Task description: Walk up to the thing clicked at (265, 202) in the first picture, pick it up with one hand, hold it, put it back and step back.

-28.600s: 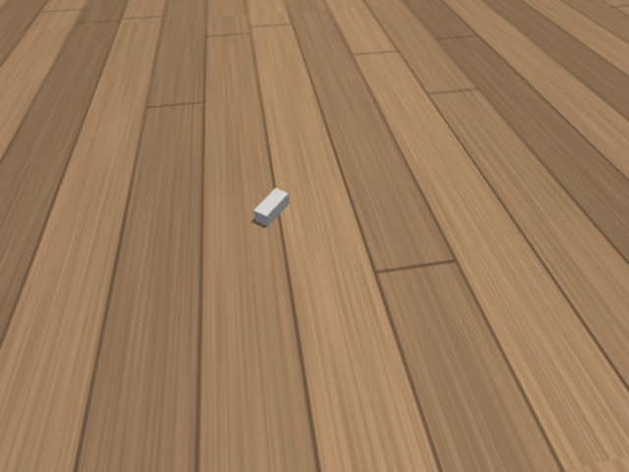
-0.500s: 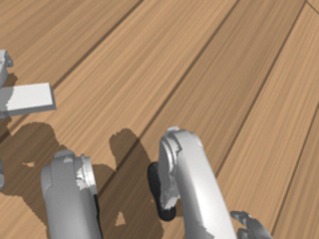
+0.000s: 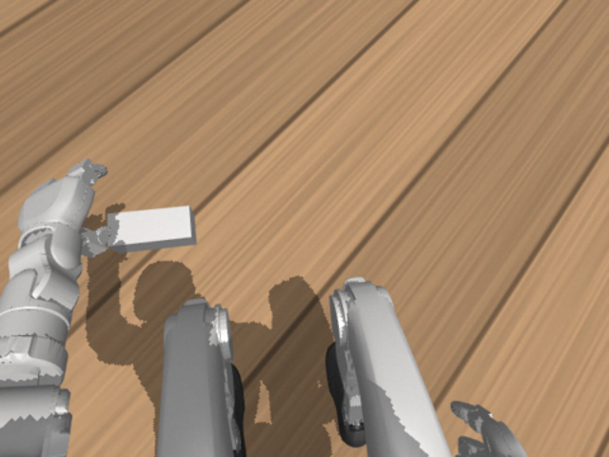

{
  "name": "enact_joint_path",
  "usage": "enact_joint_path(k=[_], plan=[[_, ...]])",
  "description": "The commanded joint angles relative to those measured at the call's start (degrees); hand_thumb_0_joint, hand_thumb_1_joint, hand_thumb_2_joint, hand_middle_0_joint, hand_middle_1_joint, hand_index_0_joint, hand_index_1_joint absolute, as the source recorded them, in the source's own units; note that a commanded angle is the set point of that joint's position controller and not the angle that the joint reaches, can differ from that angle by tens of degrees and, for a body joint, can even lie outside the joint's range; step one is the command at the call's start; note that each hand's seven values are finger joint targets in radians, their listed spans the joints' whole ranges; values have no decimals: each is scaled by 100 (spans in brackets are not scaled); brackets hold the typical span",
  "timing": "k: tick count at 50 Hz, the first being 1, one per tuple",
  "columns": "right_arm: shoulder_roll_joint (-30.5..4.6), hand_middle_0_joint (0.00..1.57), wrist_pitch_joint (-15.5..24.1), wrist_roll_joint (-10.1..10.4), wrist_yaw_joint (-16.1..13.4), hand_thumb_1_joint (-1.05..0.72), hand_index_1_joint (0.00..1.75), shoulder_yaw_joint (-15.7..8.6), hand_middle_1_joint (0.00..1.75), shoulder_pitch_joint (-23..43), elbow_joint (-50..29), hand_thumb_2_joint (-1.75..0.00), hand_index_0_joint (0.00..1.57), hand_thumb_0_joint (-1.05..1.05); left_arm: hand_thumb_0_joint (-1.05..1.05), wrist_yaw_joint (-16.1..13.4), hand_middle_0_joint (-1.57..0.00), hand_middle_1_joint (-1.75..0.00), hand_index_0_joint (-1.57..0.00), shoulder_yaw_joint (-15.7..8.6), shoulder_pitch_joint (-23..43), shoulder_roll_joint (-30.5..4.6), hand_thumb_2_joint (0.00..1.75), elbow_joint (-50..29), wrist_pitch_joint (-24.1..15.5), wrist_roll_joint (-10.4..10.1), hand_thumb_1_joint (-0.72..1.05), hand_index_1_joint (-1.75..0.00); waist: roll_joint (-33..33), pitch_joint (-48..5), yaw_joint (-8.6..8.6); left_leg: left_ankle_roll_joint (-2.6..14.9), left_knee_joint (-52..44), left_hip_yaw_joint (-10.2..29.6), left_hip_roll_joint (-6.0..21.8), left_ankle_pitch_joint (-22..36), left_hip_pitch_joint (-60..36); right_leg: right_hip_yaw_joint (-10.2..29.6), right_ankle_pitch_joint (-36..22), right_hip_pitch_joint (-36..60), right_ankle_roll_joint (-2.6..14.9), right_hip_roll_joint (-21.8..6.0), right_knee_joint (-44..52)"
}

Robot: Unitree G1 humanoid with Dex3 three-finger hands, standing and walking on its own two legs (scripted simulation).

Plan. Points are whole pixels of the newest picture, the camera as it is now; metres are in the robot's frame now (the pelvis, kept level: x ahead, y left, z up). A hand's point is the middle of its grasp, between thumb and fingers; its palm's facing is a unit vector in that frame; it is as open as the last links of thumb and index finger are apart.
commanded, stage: home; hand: left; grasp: from above
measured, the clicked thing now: (153, 229) +0.50 +0.26 -0.40
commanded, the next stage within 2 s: none
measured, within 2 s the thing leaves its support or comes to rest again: neither
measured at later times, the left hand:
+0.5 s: hand (33, 350) +0.26 +0.21 +0.09, palm faces -0.02 -0.92 -0.39, open 7.4 cm
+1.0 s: hand out of the picture +0.22 +0.19 +0.24, palm faces +0.16 -0.96 -0.22, open 7.4 cm
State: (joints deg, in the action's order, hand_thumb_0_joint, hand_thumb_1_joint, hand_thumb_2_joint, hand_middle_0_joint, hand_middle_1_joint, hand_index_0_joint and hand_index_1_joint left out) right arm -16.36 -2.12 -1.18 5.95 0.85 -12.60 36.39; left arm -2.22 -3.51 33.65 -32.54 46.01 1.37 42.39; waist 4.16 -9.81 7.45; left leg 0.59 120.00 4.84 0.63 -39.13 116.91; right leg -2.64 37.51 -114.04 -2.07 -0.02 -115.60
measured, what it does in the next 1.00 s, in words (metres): rises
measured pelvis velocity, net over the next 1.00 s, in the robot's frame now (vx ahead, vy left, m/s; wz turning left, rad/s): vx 0.08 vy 0.00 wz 0.10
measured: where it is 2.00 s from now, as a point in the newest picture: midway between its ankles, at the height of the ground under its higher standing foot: (291, 424)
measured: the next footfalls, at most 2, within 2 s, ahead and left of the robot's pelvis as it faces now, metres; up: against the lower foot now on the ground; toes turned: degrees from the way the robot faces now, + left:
none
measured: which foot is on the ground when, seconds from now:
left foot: down 0.00-1.00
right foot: down 0.00-1.00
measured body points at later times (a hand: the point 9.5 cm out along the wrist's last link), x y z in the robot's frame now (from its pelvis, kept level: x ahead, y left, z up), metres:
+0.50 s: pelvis +0.02 +0.00 +0.19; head +0.12 +0.03 +0.63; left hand +0.26 +0.26 +0.12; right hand +0.23 -0.22 +0.11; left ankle +0.07 +0.12 -0.40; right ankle +0.09 -0.13 -0.40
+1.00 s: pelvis +0.08 +0.00 +0.29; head +0.09 +0.00 +0.74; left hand +0.21 +0.24 +0.26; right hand +0.26 -0.23 +0.22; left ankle +0.07 +0.12 -0.40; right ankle +0.09 -0.13 -0.40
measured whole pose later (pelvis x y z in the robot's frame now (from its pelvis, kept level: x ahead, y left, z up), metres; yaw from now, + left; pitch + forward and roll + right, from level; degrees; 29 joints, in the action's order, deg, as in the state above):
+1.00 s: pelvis +0.08 +0.00 +0.29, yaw +6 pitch +10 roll -3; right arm -12.9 11.7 1.3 -10.6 2.1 -17.5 29.4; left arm -2.0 -2.0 -29.7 -12.7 -7.6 26.0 -3.4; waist 3.2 -10.4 2.7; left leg -0.5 57.1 3.5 1.3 -27.7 39.8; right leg -3.2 26.4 -37.2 -0.6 -0.2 -53.2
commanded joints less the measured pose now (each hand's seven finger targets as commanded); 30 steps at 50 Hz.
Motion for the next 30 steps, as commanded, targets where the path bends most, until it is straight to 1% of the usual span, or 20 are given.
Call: enact_joint_path(k=[1,2,3,4,5,6,8,9,11,14,15,16,17,18,19,22,23,24,27,30], plan=[[-1048,20,167,115,-298,-90,30,-591,30,-479,-606,-90,20,0,0,27,-20,-30,-20,-331,553,-973,90,-2369,25,-888,90,-30,321,-3631,-99,128,-2077,-83,-72,934,-3117,-187,-1044,2757,415,125,1927],[-975,20,200,130,-330,-90,30,-584,30,-384,-621,-90,20,0,0,19,-20,-30,-20,-194,257,-733,90,-2413,53,-1003,90,-30,380,-3425,-85,117,-2235,-84,-44,902,-3252,-169,-1020,2765,410,120,2050],[-961,20,236,145,-380,-90,30,-591,30,-358,-636,-90,20,0,0,-38,-20,-30,-20,-292,278,-764,90,-2768,53,-1125,90,-30,441,-3463,-119,110,-2358,-86,-44,852,-3413,-142,-979,2865,416,113,2174],[-917,20,267,162,-430,-90,30,-573,30,-291,-644,-90,20,0,0,-97,-20,-30,-20,-347,61,-767,90,-2770,114,-1174,90,-30,478,-3400,-169,103,-2508,-118,-32,782,-3576,-107,-915,2974,410,117,2326],[-899,20,301,185,-472,-90,30,-583,30,-239,-656,-90,20,0,0,-150,-20,-30,-20,-364,-138,-685,90,-2894,180,-1292,90,-30,510,-3335,-197,99,-2663,-143,-35,715,-3712,-70,-863,3107,406,104,2484],[-854,20,342,195,-510,-90,30,-563,30,-167,-686,-90,20,0,0,-180,-20,-30,-20,-231,-290,-471,90,-3099,243,-1415,90,-30,586,-3277,-174,87,-2900,-102,-31,643,-3917,-64,-822,3208,396,89,2615],[-850,20,444,251,-595,-90,30,-554,30,-22,-711,-90,20,0,0,-218,-20,-30,-20,-145,-499,-253,90,-3322,408,-1634,90,-30,760,-3255,-216,56,-3341,32,18,455,-4387,-79,-765,3339,370,91,2757],[-840,20,495,268,-635,-90,30,-541,30,63,-686,-90,20,0,0,-227,-20,-30,-20,-97,-730,-134,90,-3297,505,-1766,90,-30,782,-3008,-190,36,-3537,105,32,370,-4517,-90,-707,3337,360,80,2865],[-813,20,592,292,-705,-90,30,-517,30,205,-730,-90,20,0,0,-244,-20,-30,-20,-45,-1317,101,90,-3343,699,-2095,90,-30,546,-2738,-189,35,-3824,164,27,311,-4753,-88,-634,3583,349,85,3185],[-747,20,722,331,-812,-90,30,-423,30,411,-867,-90,20,0,0,-255,-20,-30,-20,9,-1766,308,90,-3632,938,-2597,90,-30,405,-2345,-187,68,-4297,267,3,-45,-5022,-34,-423,3996,320,93,3657],[-705,20,764,344,-851,-90,30,-391,30,483,-929,-90,20,0,0,-275,-20,-30,-20,-25,-1977,307,90,-3696,1017,-2744,90,-30,286,-2214,-219,80,-4417,225,-4,-124,-5099,1,-321,4187,320,108,3877],[-677,20,810,348,-887,-90,30,-374,30,517,-968,-90,20,0,0,-288,-20,-30,-20,-21,-1999,353,90,-3861,1071,-2923,90,-30,268,-2185,-183,90,-4522,175,-14,-144,-5238,49,-290,4349,318,103,4057],[-663,20,860,350,-931,-90,30,-351,30,555,-1014,-90,20,0,0,-305,-20,-30,-20,-56,-2004,348,90,-4122,1112,-3083,90,-30,366,-2257,-221,79,-4643,150,-15,-78,-5454,73,-344,4524,320,104,4178],[-613,20,908,353,-967,-90,30,-328,30,558,-1007,-90,20,0,0,-316,-20,-30,-20,-19,-2110,433,90,-4180,1157,-3241,90,-30,439,-2161,-159,71,-4731,122,-15,46,-5567,88,-428,4628,311,98,4282],[-596,20,952,351,-1005,-90,30,-315,30,523,-1033,-90,20,0,0,-335,-20,-30,-20,-69,-2417,470,90,-4242,1216,-3399,90,-30,387,-2132,-187,68,-4839,117,-19,206,-5750,79,-545,4852,305,101,4417],[-467,20,1029,363,-1107,-90,30,-211,30,436,-1101,-90,20,0,0,-388,-20,-30,-20,-76,-3098,680,90,-4308,1405,-3656,90,-30,230,-1763,-225,65,-5249,99,-30,478,-6068,101,-724,5375,320,91,4880],[-448,20,1055,364,-1150,-90,30,-194,30,420,-1137,-90,20,0,0,-404,-20,-30,-20,-150,-3141,660,90,-4500,1451,-3750,90,-30,256,-1797,-275,62,-5382,92,-37,567,-6235,99,-802,5567,320,100,5023],[-428,20,1076,362,-1182,-90,30,-174,30,366,-1091,-90,20,0,0,-389,-20,-30,-20,-83,-3298,798,90,-4493,1515,-3815,90,-30,293,-1704,-228,35,-5528,129,-3,798,-6439,91,-991,5671,322,91,5095],[-360,20,1144,369,-1315,-90,30,-104,30,251,-1217,-90,20,0,0,-386,-20,-30,-20,-197,-3830,948,90,-4860,1733,-4113,90,-30,251,-1640,-318,16,-5864,104,-10,1259,-6885,48,-1352,6262,316,105,5467],[-299,20,1241,357,-1443,-90,30,-53,30,108,-1266,-90,20,0,0,-354,-20,-30,-20,-187,-4363,1216,90,-5076,1909,-4354,90,-30,117,-1309,-291,15,-6200,48,-23,1527,-7148,40,-1573,6742,305,115,5896]])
